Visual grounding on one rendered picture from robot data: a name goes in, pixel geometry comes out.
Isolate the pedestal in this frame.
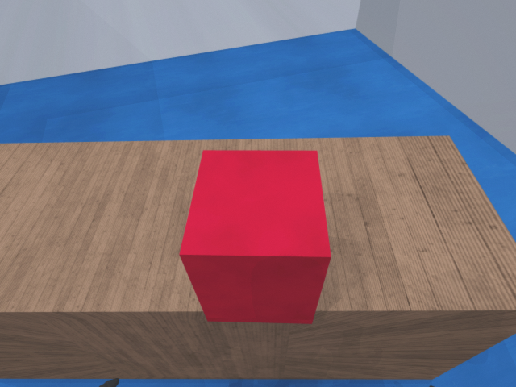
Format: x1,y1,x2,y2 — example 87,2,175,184
0,135,516,380

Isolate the carton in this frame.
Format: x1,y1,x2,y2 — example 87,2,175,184
179,150,331,324

